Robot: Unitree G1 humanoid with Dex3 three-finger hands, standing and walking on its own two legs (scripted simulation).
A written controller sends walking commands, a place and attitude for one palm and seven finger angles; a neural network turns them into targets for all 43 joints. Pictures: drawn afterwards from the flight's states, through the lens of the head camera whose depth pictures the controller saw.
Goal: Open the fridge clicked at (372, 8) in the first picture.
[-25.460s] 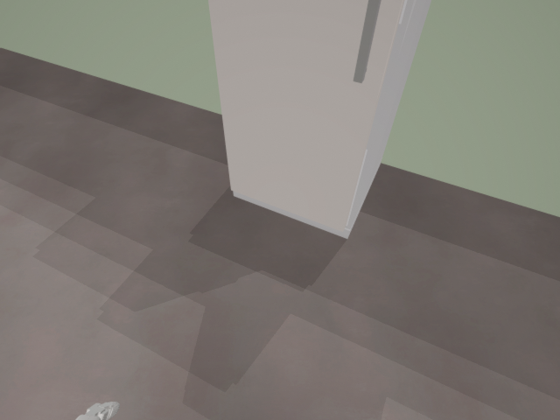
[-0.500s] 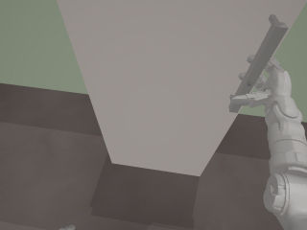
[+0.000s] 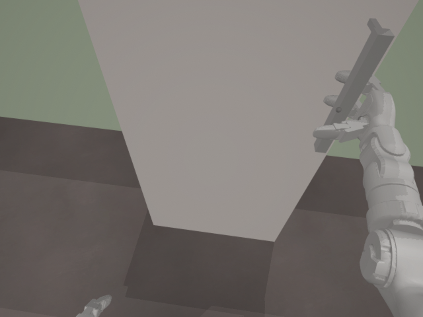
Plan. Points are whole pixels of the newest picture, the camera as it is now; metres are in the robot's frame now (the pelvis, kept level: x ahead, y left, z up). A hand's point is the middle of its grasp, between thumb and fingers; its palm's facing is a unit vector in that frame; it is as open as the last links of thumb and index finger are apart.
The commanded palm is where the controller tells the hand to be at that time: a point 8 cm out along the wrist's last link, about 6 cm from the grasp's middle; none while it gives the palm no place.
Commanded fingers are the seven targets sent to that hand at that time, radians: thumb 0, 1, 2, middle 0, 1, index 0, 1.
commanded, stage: slide the fingers in behind the handle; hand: right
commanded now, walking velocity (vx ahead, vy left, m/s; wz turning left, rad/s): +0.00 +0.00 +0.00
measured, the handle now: (342, 95) +0.52 -0.18 +0.17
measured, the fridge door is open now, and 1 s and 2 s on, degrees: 0 0 0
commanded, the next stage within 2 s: grip the handle and tug to test in 0.12 s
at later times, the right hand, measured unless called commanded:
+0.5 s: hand (336, 109) +0.47 -0.16 +0.17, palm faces +0.01 +1.00 +0.00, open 12.1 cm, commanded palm +0.44 -0.21 +0.17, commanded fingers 0.00 -0.20 -0.60 0.38 1.30 0.38 1.30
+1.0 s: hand (338, 110) +0.47 -0.16 +0.17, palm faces +0.01 +1.00 +0.00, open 5.9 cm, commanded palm +0.44 -0.21 +0.17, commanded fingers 0.00 -0.90 -0.90 0.45 1.40 0.45 1.40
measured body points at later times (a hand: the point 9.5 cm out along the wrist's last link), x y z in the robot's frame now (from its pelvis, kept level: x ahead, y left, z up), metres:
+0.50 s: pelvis +0.01 -0.01 +0.00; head +0.04 +0.00 +0.45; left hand +0.07 +0.25 -0.12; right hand +0.47 -0.22 +0.17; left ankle +0.03 +0.08 -0.73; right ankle -0.02 -0.09 -0.73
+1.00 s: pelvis +0.01 -0.01 +0.00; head +0.03 +0.00 +0.45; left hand +0.09 +0.25 -0.11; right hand +0.46 -0.22 +0.18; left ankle +0.03 +0.08 -0.73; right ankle -0.02 -0.09 -0.73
